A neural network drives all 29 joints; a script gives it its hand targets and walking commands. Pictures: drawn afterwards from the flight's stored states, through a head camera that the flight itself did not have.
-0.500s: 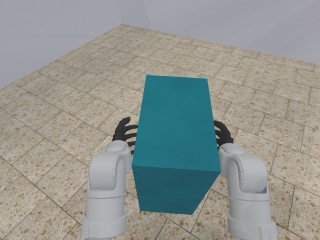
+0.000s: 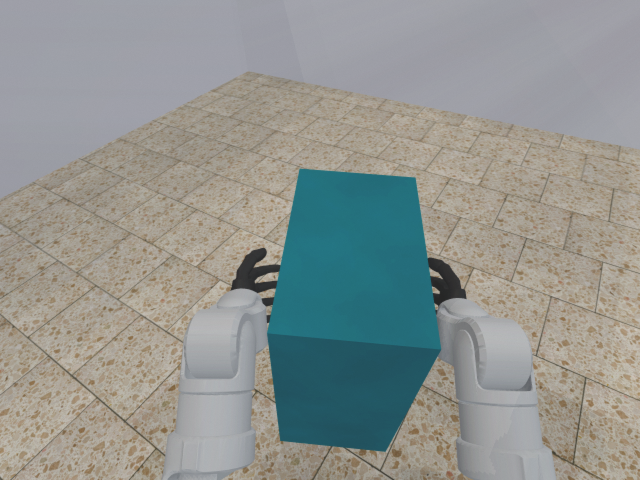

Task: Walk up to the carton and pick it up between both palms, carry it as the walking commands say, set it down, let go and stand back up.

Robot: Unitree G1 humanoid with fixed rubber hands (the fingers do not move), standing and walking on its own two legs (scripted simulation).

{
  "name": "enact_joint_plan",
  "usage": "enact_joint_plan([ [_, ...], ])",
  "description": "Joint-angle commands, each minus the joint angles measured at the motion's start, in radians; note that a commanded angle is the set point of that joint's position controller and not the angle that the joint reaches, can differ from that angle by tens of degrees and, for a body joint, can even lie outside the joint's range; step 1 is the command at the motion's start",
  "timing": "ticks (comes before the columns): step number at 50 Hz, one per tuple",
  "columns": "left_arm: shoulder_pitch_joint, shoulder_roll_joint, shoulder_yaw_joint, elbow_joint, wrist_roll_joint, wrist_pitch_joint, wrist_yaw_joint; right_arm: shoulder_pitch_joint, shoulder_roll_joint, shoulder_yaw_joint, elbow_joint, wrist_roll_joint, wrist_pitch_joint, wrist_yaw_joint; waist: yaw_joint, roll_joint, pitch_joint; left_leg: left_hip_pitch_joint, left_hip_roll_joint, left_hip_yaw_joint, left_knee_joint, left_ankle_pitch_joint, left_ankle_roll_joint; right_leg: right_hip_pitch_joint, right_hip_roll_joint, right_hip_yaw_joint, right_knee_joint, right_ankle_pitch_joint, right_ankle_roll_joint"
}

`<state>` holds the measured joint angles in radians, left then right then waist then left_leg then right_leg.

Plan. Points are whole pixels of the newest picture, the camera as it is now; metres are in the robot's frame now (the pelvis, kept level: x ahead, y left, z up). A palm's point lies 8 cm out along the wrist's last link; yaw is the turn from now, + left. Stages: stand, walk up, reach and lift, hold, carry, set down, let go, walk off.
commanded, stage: carry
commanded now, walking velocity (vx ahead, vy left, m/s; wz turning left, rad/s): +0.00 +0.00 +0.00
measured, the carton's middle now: (344, 316) +0.32 -0.02 +0.05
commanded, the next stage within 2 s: hold in 0.32 s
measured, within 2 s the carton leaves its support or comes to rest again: neither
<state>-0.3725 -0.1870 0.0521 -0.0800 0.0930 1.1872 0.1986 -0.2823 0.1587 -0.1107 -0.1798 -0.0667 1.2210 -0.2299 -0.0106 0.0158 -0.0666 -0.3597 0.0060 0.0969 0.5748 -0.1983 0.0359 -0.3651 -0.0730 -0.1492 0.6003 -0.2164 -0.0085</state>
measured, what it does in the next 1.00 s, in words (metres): stands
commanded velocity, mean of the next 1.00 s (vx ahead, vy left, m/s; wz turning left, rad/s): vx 0.00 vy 0.00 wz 0.00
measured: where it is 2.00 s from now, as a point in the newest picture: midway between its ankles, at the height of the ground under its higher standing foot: outside the picture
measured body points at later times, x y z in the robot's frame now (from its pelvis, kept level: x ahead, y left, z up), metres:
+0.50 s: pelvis +0.00 +0.00 +0.00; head +0.00 -0.01 +0.45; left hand +0.33 +0.10 +0.03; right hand +0.31 -0.14 +0.01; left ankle +0.07 +0.10 -0.73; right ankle +0.07 -0.11 -0.73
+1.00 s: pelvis -0.01 -0.01 +0.00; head -0.02 -0.02 +0.45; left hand +0.33 +0.10 +0.02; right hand +0.31 -0.15 +0.01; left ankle +0.07 +0.10 -0.73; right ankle +0.07 -0.11 -0.73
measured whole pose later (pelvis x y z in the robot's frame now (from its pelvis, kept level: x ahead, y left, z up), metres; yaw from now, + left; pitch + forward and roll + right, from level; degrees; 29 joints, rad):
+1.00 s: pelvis -0.01 -0.01 +0.00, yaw +0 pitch -3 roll +1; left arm -0.47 -0.22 0.31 0.59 0.16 0.56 0.14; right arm -0.41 0.20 -0.31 0.48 -0.26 0.65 -0.12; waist -0.01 0.03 0.01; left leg -0.33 0.00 0.08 0.57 -0.20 0.04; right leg -0.34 -0.04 -0.12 0.60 -0.21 -0.04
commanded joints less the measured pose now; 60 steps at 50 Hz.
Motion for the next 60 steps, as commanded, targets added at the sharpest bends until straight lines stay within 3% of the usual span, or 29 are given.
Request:
enact_joint_plan([
  [1, -0.312, -0.973, -0.39, -0.099, -0.257, -0.057, -0.129, -0.507, 0.993, 0.524, -0.089, 0.259, -0.074, 0.144, 0.021, -0.023, -0.297, 0.066, 0.128, -0.129, -0.193, -0.061, 0.009, 0.065, -0.073, 0.138, -0.154, -0.065, -0.024],
  [3, -0.347, -1.005, -0.412, -0.144, -0.281, -0.059, -0.136, -0.556, 1.027, 0.542, -0.142, 0.278, -0.081, 0.147, 0.017, -0.015, -0.329, 0.073, 0.129, -0.14, -0.192, -0.077, 0.008, 0.081, -0.065, 0.137, -0.163, -0.096, -0.025],
  [4, -0.34, -0.916, -0.322, 0.029, -0.215, -0.082, -0.142, -0.508, 0.942, 0.438, 0.055, 0.201, -0.101, 0.153, 0.019, -0.018, -0.315, 0.067, 0.141, -0.153, -0.207, -0.094, 0.014, 0.081, -0.063, 0.139, -0.151, -0.08, -0.034],
  [5, -0.32, -0.999, -0.409, -0.122, -0.268, -0.072, -0.14, -0.55, 1.023, 0.543, -0.128, 0.272, -0.098, 0.151, 0.018, -0.01, -0.322, 0.064, 0.142, -0.161, -0.211, -0.107, 0.014, 0.08, -0.058, 0.126, -0.145, -0.099, -0.021],
  [6, -0.33, -0.932, -0.338, 0.006, -0.218, -0.088, -0.144, -0.523, 0.957, 0.459, 0.022, 0.213, -0.109, 0.157, 0.023, -0.002, -0.288, 0.032, 0.136, -0.155, -0.216, -0.176, 0.009, 0.062, -0.056, 0.136, -0.17, -0.147, -0.027],
  [7, -0.328, -1.006, -0.422, -0.143, -0.275, -0.089, -0.143, -0.544, 1.03, 0.548, -0.14, 0.275, -0.116, 0.155, 0.021, -0.01, -0.319, 0.044, 0.124, -0.142, -0.208, -0.147, 0.004, 0.087, -0.067, 0.141, -0.181, -0.156, -0.032],
  [8, -0.334, -1.004, -0.406, -0.114, -0.261, -0.09, -0.144, -0.549, 1.023, 0.537, -0.116, 0.265, -0.115, 0.16, 0.021, -0.005, -0.314, 0.05, 0.129, -0.145, -0.213, -0.158, 0.006, 0.08, -0.065, 0.146, -0.172, -0.157, -0.032],
  [9, -0.37, -1.016, -0.414, -0.141, -0.272, -0.09, -0.144, -0.597, 1.046, 0.554, -0.153, 0.278, -0.115, 0.159, 0.019, -0.072, -0.316, 0.06, 0.126, -0.137, -0.186, -0.107, 0.008, 0.089, -0.064, 0.14, -0.183, -0.121, -0.026],
  [10, -0.345, -0.925, -0.349, -0.033, -0.22, -0.104, -0.143, -0.507, 0.969, 0.467, 0.028, 0.219, -0.12, 0.163, 0.019, -0.009, -0.321, 0.073, 0.121, -0.126, -0.186, -0.091, 0.002, 0.081, -0.072, 0.146, -0.175, -0.093, -0.029],
  [11, -0.357, -0.987, -0.403, -0.121, -0.262, -0.107, -0.147, -0.551, 1.018, 0.524, -0.104, 0.256, -0.13, 0.162, 0.017, -0.033, -0.354, 0.098, 0.126, -0.127, -0.174, -0.045, 0.012, 0.092, -0.074, 0.153, -0.163, -0.031, -0.03],
  [16, -0.341, -0.978, -0.408, -0.122, -0.252, -0.138, -0.161, -0.542, 1.021, 0.551, -0.11, 0.259, -0.156, 0.178, 0.014, -0.068, -0.414, 0.161, 0.123, -0.106, -0.124, 0.056, 0.016, 0.137, -0.081, 0.148, -0.133, 0.108, -0.035],
  [17, -0.238, -0.627, -0.057, 0.229, 0.024, -0.256, -0.201, -0.422, 0.67, 0.2, 0.241, -0.086, -0.255, 0.213, 0.0, -0.009, 0.005, 0.131, -0.065, -0.203, -0.184, -0.221, 0.035, 0.2, 0.148, 0.2, -0.187, -0.182, -0.072],
  [18, -0.301, -0.641, -0.094, 0.537, 0.002, -0.317, -0.211, -0.466, 0.628, 0.174, 0.58, -0.075, -0.319, 0.22, -0.013, -0.069, 0.007, 0.111, -0.073, -0.202, -0.171, -0.243, 0.048, 0.163, 0.133, 0.205, -0.186, -0.25, -0.072],
  [21, -0.538, -0.915, -0.421, 0.272, -0.113, -0.469, -0.267, -0.581, 0.886, 0.408, 0.408, 0.055, -0.492, 0.284, -0.055, -0.004, -0.267, 0.203, -0.054, -0.211, -0.118, -0.035, 0.013, 0.197, 0.147, 0.2, -0.132, 0.003, -0.067],
  [23, -0.613, -1.079, -0.507, 0.248, -0.152, -0.518, -0.298, -0.712, 0.982, 0.498, 0.282, 0.13, -0.56, 0.319, -0.062, 0.046, -0.494, 0.25, -0.046, -0.239, -0.079, 0.081, -0.013, 0.283, 0.157, 0.207, -0.09, 0.117, -0.063],
  [24, -0.646, -1.14, -0.561, 0.234, -0.177, -0.537, -0.314, -0.742, 1.004, 0.53, 0.205, 0.141, -0.58, 0.323, -0.11, 0.016, -0.559, 0.285, -0.039, -0.258, -0.07, 0.168, -0.018, 0.291, 0.16, 0.205, -0.077, 0.2, -0.059],
  [26, -0.654, -1.167, -0.598, 0.199, -0.194, -0.562, -0.333, -0.748, 1.046, 0.582, 0.136, 0.171, -0.596, 0.328, -0.103, 0.035, -0.64, 0.263, -0.045, -0.261, -0.05, 0.259, -0.016, 0.343, 0.16, 0.218, -0.061, 0.278, -0.05],
  [27, -0.653, -1.15, -0.606, 0.225, -0.197, -0.57, -0.342, -0.702, 1.048, 0.548, 0.182, 0.144, -0.583, 0.326, -0.149, -0.023, -0.624, 0.291, -0.044, -0.263, -0.047, 0.217, -0.009, 0.316, 0.153, 0.213, -0.071, 0.255, -0.041],
  [29, -0.595, -1.123, -0.526, 0.278, -0.158, -0.566, -0.345, -0.75, 1.078, 0.584, 0.177, 0.166, -0.576, 0.334, -0.07, -0.045, -0.564, 0.214, -0.061, -0.251, -0.05, 0.158, 0.011, 0.342, 0.144, 0.222, -0.078, 0.205, -0.034],
  [32, -0.548, -1.132, -0.473, 0.363, -0.117, -0.553, -0.354, -0.703, 1.054, 0.502, 0.285, 0.116, -0.564, 0.346, -0.081, 0.009, -0.448, 0.19, -0.055, -0.256, -0.088, 0.082, 0.006, 0.299, 0.143, 0.218, -0.092, 0.131, -0.044],
  [37, -0.571, -1.091, -0.378, 0.464, -0.087, -0.55, -0.357, -0.714, 1.036, 0.419, 0.437, 0.067, -0.543, 0.348, -0.072, -0.032, -0.277, 0.106, -0.038, -0.263, -0.129, -0.158, 0.018, 0.255, 0.145, 0.21, -0.101, -0.064, -0.039],
  [40, -0.635, -1.091, -0.392, 0.413, -0.093, -0.568, -0.358, -0.729, 1.079, 0.407, 0.477, 0.069, -0.556, 0.357, -0.068, -0.037, -0.322, 0.15, -0.047, -0.254, -0.115, -0.108, 0.013, 0.238, 0.142, 0.206, -0.111, -0.058, -0.042],
  [42, -0.703, -1.116, -0.292, 0.54, -0.106, -0.571, -0.367, -0.716, 1.131, 0.284, 0.683, -0.053, -0.569, 0.36, -0.09, -0.027, -0.198, 0.111, -0.052, -0.251, -0.136, -0.204, 0.009, 0.2, 0.127, 0.235, -0.121, -0.147, -0.09],
  [44, -0.696, -1.139, -0.231, 0.644, -0.084, -0.59, -0.38, -0.814, 1.111, 0.249, 0.639, -0.065, -0.614, 0.362, -0.098, -0.051, -0.209, 0.149, -0.057, -0.248, -0.124, -0.223, 0.02, 0.182, 0.126, 0.231, -0.116, -0.175, -0.093],
  [45, -0.731, -1.137, -0.214, 0.631, -0.066, -0.609, -0.378, -0.84, 1.145, 0.257, 0.663, -0.046, -0.628, 0.368, -0.058, -0.041, -0.216, 0.129, -0.071, -0.233, -0.102, -0.22, 0.025, 0.189, 0.128, 0.234, -0.115, -0.19, -0.093],
  [51, -0.904, -1.113, -0.201, 0.672, -0.05, -0.703, -0.391, -0.861, 1.134, 0.148, 0.787, -0.134, -0.716, 0.349, -0.128, -0.056, -0.304, 0.12, -0.076, -0.228, -0.058, -0.217, 0.033, 0.15, 0.131, 0.236, -0.09, -0.162, -0.093],
  [52, -0.863, -1.155, -0.206, 0.659, -0.027, -0.715, -0.377, -0.898, 1.111, 0.19, 0.752, -0.113, -0.739, 0.36, -0.083, 0.007, -0.323, 0.112, -0.067, -0.242, -0.069, -0.18, 0.026, 0.175, 0.149, 0.228, -0.058, -0.089, -0.087],
  [55, -0.833, -1.099, -0.169, 0.728, 0.019, -0.747, -0.375, -0.854, 1.099, 0.123, 0.795, -0.154, -0.772, 0.344, -0.11, -0.015, -0.271, 0.059, -0.073, -0.244, -0.054, -0.179, 0.037, 0.142, 0.134, 0.244, -0.064, -0.1, -0.083],
  [60, -0.727, -1.1, -0.135, 0.714, 0.084, -0.821, -0.345, -0.832, 1.043, 0.159, 0.786, -0.175, -0.85, 0.347, -0.048, -0.019, -0.305, 0.034, -0.091, -0.253, -0.017, -0.057, 0.034, 0.132, 0.137, 0.262, -0.016, -0.022, -0.077],
])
